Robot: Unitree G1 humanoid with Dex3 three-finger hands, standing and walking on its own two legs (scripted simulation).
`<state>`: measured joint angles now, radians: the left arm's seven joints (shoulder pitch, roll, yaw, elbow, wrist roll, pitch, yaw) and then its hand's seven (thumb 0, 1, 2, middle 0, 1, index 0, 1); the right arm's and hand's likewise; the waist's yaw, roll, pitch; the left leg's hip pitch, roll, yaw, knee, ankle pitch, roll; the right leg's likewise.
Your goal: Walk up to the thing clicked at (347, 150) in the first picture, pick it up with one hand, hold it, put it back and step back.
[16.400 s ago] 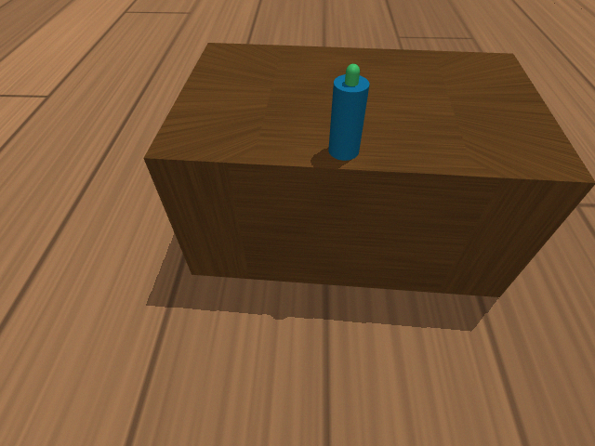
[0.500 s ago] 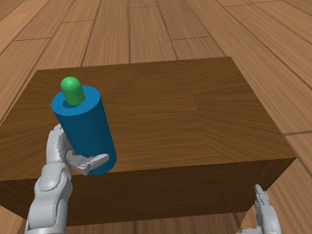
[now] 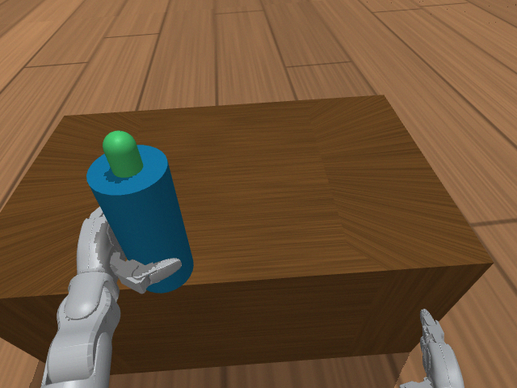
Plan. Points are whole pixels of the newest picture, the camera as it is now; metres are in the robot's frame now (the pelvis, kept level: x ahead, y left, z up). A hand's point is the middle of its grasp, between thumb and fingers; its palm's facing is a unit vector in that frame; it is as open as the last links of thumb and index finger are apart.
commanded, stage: hold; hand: left
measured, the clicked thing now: (145, 215) +0.31 +0.16 +0.17
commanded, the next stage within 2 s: crouch in 0.94 s
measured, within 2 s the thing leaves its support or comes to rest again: neither
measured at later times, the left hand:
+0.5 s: hand (145, 244) +0.30 +0.17 +0.11, palm faces +0.12 -0.99 -0.04, open 11.8 cm
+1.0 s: hand (155, 233) +0.31 +0.16 +0.12, palm faces +0.09 -1.00 -0.02, open 11.8 cm
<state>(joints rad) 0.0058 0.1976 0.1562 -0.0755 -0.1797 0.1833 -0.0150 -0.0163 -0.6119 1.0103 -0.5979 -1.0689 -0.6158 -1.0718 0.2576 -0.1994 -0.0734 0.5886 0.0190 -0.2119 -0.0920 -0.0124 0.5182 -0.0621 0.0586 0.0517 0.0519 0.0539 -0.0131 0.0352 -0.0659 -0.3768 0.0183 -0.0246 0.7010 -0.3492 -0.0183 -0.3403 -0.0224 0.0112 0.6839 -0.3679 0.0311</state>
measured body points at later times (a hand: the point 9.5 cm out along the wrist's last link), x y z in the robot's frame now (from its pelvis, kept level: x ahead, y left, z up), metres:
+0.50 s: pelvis +0.00 +0.00 +0.00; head -0.01 -0.01 +0.45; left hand +0.29 +0.22 +0.12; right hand +0.16 -0.26 -0.07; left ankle +0.01 +0.13 -0.72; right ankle -0.01 -0.14 -0.72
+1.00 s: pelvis +0.00 +0.00 +0.00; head +0.00 -0.01 +0.45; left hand +0.30 +0.21 +0.12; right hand +0.17 -0.26 -0.07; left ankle +0.01 +0.13 -0.72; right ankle -0.01 -0.14 -0.72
